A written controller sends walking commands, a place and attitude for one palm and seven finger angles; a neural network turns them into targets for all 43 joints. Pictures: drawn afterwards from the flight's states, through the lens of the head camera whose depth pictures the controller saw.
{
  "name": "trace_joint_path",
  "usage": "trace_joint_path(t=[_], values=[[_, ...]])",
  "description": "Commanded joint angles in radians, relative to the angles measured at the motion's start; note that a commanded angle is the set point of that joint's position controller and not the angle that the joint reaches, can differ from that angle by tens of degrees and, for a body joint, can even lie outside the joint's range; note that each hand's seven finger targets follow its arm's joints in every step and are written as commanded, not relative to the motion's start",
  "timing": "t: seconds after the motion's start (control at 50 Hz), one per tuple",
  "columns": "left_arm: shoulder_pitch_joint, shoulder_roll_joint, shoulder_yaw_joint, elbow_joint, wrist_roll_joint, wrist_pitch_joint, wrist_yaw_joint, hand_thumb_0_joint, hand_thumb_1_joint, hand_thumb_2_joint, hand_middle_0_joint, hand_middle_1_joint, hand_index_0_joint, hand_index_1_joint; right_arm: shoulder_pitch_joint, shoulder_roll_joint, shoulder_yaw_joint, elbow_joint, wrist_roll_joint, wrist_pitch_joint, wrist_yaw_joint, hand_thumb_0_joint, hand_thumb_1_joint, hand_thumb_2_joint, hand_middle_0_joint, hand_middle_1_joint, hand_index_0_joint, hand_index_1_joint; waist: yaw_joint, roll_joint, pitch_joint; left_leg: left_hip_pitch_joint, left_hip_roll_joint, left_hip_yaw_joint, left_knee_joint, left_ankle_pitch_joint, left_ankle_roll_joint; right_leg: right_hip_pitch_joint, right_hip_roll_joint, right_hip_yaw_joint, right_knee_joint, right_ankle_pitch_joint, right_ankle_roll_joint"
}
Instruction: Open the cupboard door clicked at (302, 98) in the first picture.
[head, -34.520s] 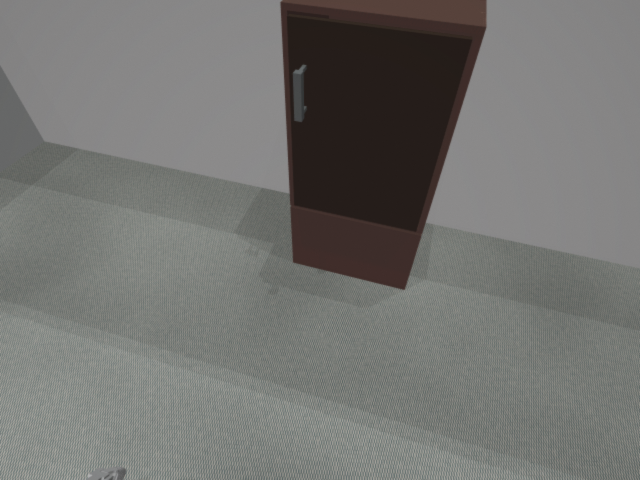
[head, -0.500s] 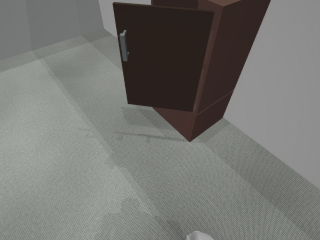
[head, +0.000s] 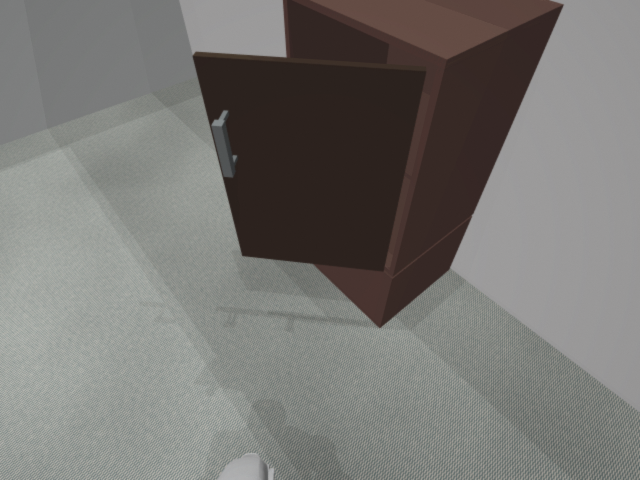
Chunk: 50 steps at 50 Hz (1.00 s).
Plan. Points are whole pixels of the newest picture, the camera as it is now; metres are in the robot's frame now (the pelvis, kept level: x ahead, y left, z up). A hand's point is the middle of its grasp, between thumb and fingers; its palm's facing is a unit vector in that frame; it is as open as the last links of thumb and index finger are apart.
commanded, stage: take the last steps up to it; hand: left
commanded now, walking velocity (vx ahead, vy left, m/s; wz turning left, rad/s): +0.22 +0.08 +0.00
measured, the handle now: (227, 144) +0.73 +0.24 -0.01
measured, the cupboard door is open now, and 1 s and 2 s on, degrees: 42 42 42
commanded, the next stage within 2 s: come to a stop and stand still in 0.16 s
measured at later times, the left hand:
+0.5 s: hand (159, 446) +0.20 +0.27 -0.19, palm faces +0.02 -0.98 -0.18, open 7.3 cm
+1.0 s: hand (179, 446) +0.20 +0.23 -0.19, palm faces +0.00 -0.98 -0.18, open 7.2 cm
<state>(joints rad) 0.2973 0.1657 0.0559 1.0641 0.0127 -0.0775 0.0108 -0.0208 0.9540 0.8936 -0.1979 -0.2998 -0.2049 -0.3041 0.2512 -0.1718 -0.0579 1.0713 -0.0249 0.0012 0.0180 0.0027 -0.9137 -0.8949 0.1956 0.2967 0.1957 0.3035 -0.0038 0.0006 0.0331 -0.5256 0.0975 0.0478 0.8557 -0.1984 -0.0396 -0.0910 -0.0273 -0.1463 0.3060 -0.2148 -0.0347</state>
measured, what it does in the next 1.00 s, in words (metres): walks ahead: left foot, then right foot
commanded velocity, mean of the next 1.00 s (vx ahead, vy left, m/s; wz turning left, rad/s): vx -0.04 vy -0.01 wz -0.01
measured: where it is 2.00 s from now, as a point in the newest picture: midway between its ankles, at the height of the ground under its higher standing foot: outside the picture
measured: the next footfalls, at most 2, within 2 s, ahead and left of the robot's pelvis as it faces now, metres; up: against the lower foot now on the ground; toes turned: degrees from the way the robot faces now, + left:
left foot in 0.18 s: +0.18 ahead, +0.16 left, +0.00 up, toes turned +1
right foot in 0.68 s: +0.14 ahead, -0.07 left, +0.00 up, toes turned -6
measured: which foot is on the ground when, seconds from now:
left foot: up 0.00-0.16, down 0.18-1.00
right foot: down 0.00-0.18, up 0.20-0.66, down 0.68-1.00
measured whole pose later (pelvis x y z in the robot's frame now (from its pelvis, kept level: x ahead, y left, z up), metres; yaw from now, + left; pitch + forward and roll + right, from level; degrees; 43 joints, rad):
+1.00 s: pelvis +0.13 +0.06 -0.01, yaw -2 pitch -1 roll +0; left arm 0.18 0.18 0.03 1.05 0.00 0.03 0.03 0.00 0.94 0.89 -0.20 -0.30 -0.21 -0.30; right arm 0.26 -0.16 -0.02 1.10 -0.02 0.03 -0.02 0.00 -0.91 -0.89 0.20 0.30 0.20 0.30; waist -0.01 -0.03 0.05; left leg -0.22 0.00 0.06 0.50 -0.26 0.03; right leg -0.17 -0.04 -0.05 0.48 -0.30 0.02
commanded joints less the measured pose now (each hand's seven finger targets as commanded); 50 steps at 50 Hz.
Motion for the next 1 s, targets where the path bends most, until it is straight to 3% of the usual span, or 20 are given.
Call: trace_joint_path(t=[0.0, 0.06, 0.12, 0.14, 0.16, 0.18, 0.22, 0.3, 0.34, 0.48, 0.58, 0.62, 0.66, 0.68, 0.72, 0.8, 0.86, 0.9, 0.96, 0.98], values=[[0.094, 0.13, 0.01, 0.008, 0.008, -0.014, -0.005, 0.0, 0.9, 0.9, -0.2, -0.3, -0.2, -0.3, -0.088, -0.021, 0.003, -0.088, 0.004, -0.027, 0.016, 0.0, -0.9, -0.9, 0.2, 0.3, 0.2, 0.3, 0.039, -0.137, 0.044, -0.023, -0.019, 0.038, -0.147, 0.012, 0.001, 0.022, -0.267, 0.144, -0.112, 0.248, -0.108], [0.103, 0.147, 0.012, 0.026, 0.013, -0.002, 0.0, 0.0, 0.9, 0.9, -0.2, -0.3, -0.2, -0.3, -0.124, -0.033, 0.004, -0.103, 0.006, -0.036, 0.017, 0.0, -0.9, -0.9, 0.2, 0.3, 0.2, 0.3, 0.038, -0.166, 0.066, 0.077, -0.037, 0.042, -0.239, -0.012, 0.022, -0.009, -0.284, 0.154, -0.061, 0.244, -0.095], [0.085, 0.125, 0.009, 0.023, 0.007, 0.014, -0.001, 0.0, 0.9, 0.9, -0.2, -0.3, -0.2, -0.3, 0.077, -0.102, -0.006, -0.039, -0.001, -0.054, -0.003, 0.0, -0.9, -0.9, 0.2, 0.3, 0.2, 0.3, -0.059, -0.024, -0.014, 0.456, -0.06, 0.052, -0.407, 0.044, 0.052, -0.158, -0.188, 0.071, 0.219, 0.224, -0.04], [0.125, 0.078, 0.002, 0.008, 0.001, 0.02, -0.003, 0.0, 0.9, 0.9, -0.2, -0.3, -0.2, -0.3, 0.19, -0.203, -0.027, -0.019, -0.014, -0.061, -0.017, 0.0, -0.9, -0.9, 0.2, 0.3, 0.2, 0.3, -0.087, 0.173, -0.103, 0.631, 0.151, -0.202, -0.431, 0.102, 0.131, -0.328, -0.072, -0.002, 0.463, -0.072, 0.006], [0.112, 0.052, -0.009, -0.026, 0.0, 0.021, -0.004, 0.0, 0.9, 0.9, -0.2, -0.3, -0.2, -0.3, 0.264, -0.266, -0.037, -0.015, -0.009, -0.048, -0.031, 0.0, -0.9, -0.9, 0.2, 0.3, 0.2, 0.3, -0.1, 0.283, -0.149, 0.664, 0.304, -0.407, -0.53, 0.156, 0.224, -0.439, 0.001, 0.001, 0.74, -0.407, 0.025], [0.078, 0.049, -0.01, -0.041, 0.005, 0.021, 0.003, 0.0, 0.9, 0.9, -0.2, -0.3, -0.2, -0.3, 0.214, -0.248, -0.032, -0.026, -0.008, -0.043, -0.037, 0.0, -0.9, -0.9, 0.2, 0.3, 0.2, 0.3, -0.085, 0.181, -0.133, 0.564, 0.326, -0.406, -0.569, 0.04, 0.255, -0.472, -0.022, 0.074, 0.88, -0.406, 0.005], [0.021, 0.054, -0.005, -0.037, 0.008, 0.031, -0.003, 0.0, 0.9, 0.9, -0.2, -0.3, -0.2, -0.3, 0.084, -0.158, -0.008, -0.065, -0.001, -0.048, -0.042, 0.0, -0.9, -0.9, 0.2, 0.3, 0.2, 0.3, -0.039, 0.17, -0.037, 0.373, 0.271, -0.332, -0.631, -0.044, 0.239, -0.503, -0.086, 0.131, 0.955, -0.246, 0.012], [0.098, 0.001, -0.019, 0.01, -0.001, 0.066, 0.003, 0.0, 0.9, 0.9, -0.2, -0.3, -0.2, -0.3, 0.004, -0.082, 0.033, -0.067, 0.004, -0.07, -0.061, 0.0, -0.9, -0.9, 0.2, 0.3, 0.2, 0.3, 0.037, 0.042, -0.05, 0.258, 0.195, -0.105, -0.6, 0.474, 0.184, -0.294, -0.094, 0.155, 0.705, -0.133, 0.054], [0.109, 0.011, -0.016, 0.011, 0.0, 0.089, 0.011, 0.0, 0.9, 0.9, -0.2, -0.3, -0.2, -0.3, -0.016, -0.089, 0.026, -0.068, 0.005, -0.055, -0.068, 0.0, -0.9, -0.9, 0.2, 0.3, 0.2, 0.3, 0.039, 0.053, -0.091, 0.276, 0.196, -0.073, -0.571, 0.536, 0.187, -0.24, -0.068, 0.133, 0.615, -0.137, 0.064], [-0.048, 0.076, 0.008, -0.081, 0.007, 0.13, 0.008, 0.0, 0.9, 0.9, -0.2, -0.3, -0.2, -0.3, 0.013, -0.166, -0.01, -0.049, -0.007, -0.003, -0.078, 0.0, -0.9, -0.9, 0.2, 0.3, 0.2, 0.3, -0.005, 0.121, -0.016, 0.288, 0.249, -0.164, -0.53, 0.5, 0.219, -0.268, -0.025, 0.122, 0.519, -0.239, 0.049], [-0.062, 0.085, 0.006, -0.113, 0.002, 0.118, 0.014, 0.0, 0.9, 0.9, -0.2, -0.3, -0.2, -0.3, 0.042, -0.178, -0.024, -0.043, -0.001, 0.005, -0.072, 0.0, -0.9, -0.9, 0.2, 0.3, 0.2, 0.3, 0.0, 0.133, -0.079, 0.358, 0.206, -0.156, -0.45, 0.594, 0.193, -0.168, -0.002, 0.096, 0.289, -0.121, 0.035], [-0.029, 0.114, 0.008, -0.111, 0.002, 0.104, 0.02, 0.0, 0.9, 0.9, -0.2, -0.3, -0.2, -0.3, 0.043, -0.161, -0.024, -0.05, 0.01, 0.007, -0.064, 0.0, -0.9, -0.9, 0.2, 0.3, 0.2, 0.3, 0.015, 0.086, -0.114, 0.327, 0.144, -0.125, -0.384, 0.444, 0.132, -0.051, -0.03, 0.125, 0.113, 0.095, 0.022], [-0.05, 0.182, 0.01, -0.111, 0.009, 0.085, 0.028, 0.0, 0.9, 0.9, -0.2, -0.3, -0.2, -0.3, 0.05, -0.079, -0.011, -0.067, 0.018, 0.013, -0.047, 0.0, -0.9, -0.9, 0.2, 0.3, 0.2, 0.3, -0.006, -0.119, -0.085, 0.194, -0.02, 0.018, -0.279, 0.021, 0.029, -0.009, -0.253, 0.297, 0.101, 0.47, -0.075], [-0.058, 0.194, 0.008, -0.109, 0.004, 0.079, 0.029, 0.0, 0.9, 0.9, -0.2, -0.3, -0.2, -0.3, 0.036, -0.059, -0.003, -0.069, 0.016, 0.024, -0.042, 0.0, -0.9, -0.9, 0.2, 0.3, 0.2, 0.3, 0.0, -0.153, -0.08, 0.185, -0.072, 0.028, -0.197, -0.208, 0.01, -0.038, -0.312, 0.318, 0.082, 0.576, -0.132], [-0.081, 0.182, 0.004, -0.1, 0.006, 0.072, 0.036, 0.0, 0.9, 0.9, -0.2, -0.3, -0.2, -0.3, 0.009, -0.066, -0.004, -0.07, 0.013, 0.038, -0.047, 0.0, -0.9, -0.9, 0.2, 0.3, 0.2, 0.3, 0.004, -0.222, -0.071, 0.139, -0.075, -0.013, -0.076, -0.326, 0.005, -0.006, -0.302, 0.299, 0.104, 0.763, -0.16], [-0.114, 0.182, 0.002, -0.088, 0.0, 0.072, 0.034, 0.0, 0.9, 0.9, -0.2, -0.3, -0.2, -0.3, 0.042, -0.055, 0.008, -0.035, 0.019, 0.032, -0.045, 0.0, -0.9, -0.9, 0.2, 0.3, 0.2, 0.3, -0.009, -0.163, -0.047, 0.239, -0.082, 0.006, -0.295, -0.16, -0.007, -0.015, -0.23, 0.232, 0.148, 0.64, -0.108], [-0.105, 0.128, -0.011, -0.082, -0.009, 0.08, 0.024, 0.0, 0.9, 0.9, -0.2, -0.3, -0.2, -0.3, 0.055, -0.098, 0.01, -0.017, 0.009, 0.01, -0.046, 0.0, -0.9, -0.9, 0.2, 0.3, 0.2, 0.3, 0.004, 0.017, -0.022, 0.36, 0.037, -0.113, -0.455, 0.194, 0.053, -0.148, -0.102, 0.176, 0.147, 0.143, 0.004], [-0.099, 0.101, -0.011, -0.064, -0.004, 0.097, 0.027, 0.0, 0.9, 0.9, -0.2, -0.3, -0.2, -0.3, 0.013, -0.112, 0.015, -0.015, 0.006, 0.006, -0.046, 0.0, -0.9, -0.9, 0.2, 0.3, 0.2, 0.3, 0.019, 0.082, 0.04, 0.237, 0.049, -0.157, -0.525, 0.047, 0.08, -0.101, -0.064, 0.158, 0.112, -0.048, 0.02], [-0.057, 0.094, -0.017, -0.036, -0.003, 0.092, 0.019, 0.0, 0.9, 0.9, -0.2, -0.3, -0.2, -0.3, 0.012, -0.107, 0.019, -0.011, 0.008, -0.002, -0.05, 0.0, -0.9, -0.9, 0.2, 0.3, 0.2, 0.3, 0.026, 0.07, 0.021, 0.255, 0.033, -0.144, -0.555, -0.005, 0.077, -0.065, -0.062, 0.158, 0.09, -0.016, 0.014], [0.062, 0.116, -0.032, -0.017, 0.008, 0.055, 0.067, 0.0, 0.9, 0.9, -0.2, -0.3, -0.2, -0.3, -0.069, -0.125, 0.022, -0.094, 0.022, -0.025, -0.046, 0.0, -0.9, -0.9, 0.2, 0.3, 0.2, 0.3, 0.055, 0.067, -0.013, 0.313, 0.022, -0.062, -0.278, 0.274, 0.047, -0.122, -0.129, 0.232, 0.105, 0.376, 0.009]])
